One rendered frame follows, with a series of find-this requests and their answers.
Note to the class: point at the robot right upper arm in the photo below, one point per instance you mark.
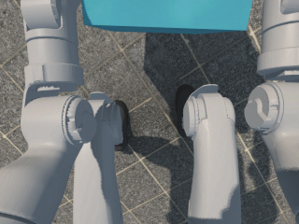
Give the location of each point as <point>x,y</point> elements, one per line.
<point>273,110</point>

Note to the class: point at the robot right thigh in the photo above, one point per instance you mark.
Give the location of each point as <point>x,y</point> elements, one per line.
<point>215,194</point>

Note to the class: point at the robot left upper arm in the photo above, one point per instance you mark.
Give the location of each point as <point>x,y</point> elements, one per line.
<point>55,129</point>

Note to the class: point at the robot left forearm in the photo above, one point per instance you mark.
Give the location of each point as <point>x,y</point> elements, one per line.
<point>51,36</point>

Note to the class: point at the carton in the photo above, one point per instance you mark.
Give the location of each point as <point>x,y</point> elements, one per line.
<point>191,17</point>

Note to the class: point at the robot right forearm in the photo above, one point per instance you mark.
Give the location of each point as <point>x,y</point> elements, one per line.
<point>279,59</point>

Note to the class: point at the left robot foot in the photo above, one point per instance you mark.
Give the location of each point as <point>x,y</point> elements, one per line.
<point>124,125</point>

